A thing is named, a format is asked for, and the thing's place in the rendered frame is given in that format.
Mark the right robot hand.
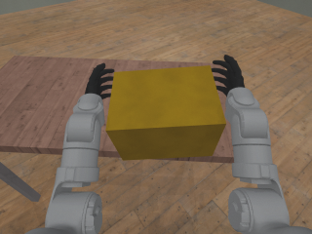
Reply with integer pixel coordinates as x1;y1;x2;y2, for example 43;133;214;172
212;55;245;96

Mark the table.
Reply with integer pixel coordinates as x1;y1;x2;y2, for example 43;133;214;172
0;56;234;202

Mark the robot right upper arm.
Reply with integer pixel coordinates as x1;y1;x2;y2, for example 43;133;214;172
228;187;312;234

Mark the robot left upper arm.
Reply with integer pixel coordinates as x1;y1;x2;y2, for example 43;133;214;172
24;191;102;234

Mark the left robot hand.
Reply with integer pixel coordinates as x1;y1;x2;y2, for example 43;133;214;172
85;63;115;99

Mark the left robot forearm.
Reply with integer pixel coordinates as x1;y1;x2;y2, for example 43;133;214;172
45;93;105;227

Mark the carton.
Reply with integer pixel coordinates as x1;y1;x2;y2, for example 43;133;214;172
105;65;226;161

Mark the right robot forearm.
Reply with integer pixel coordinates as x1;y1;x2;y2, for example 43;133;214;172
224;87;290;223

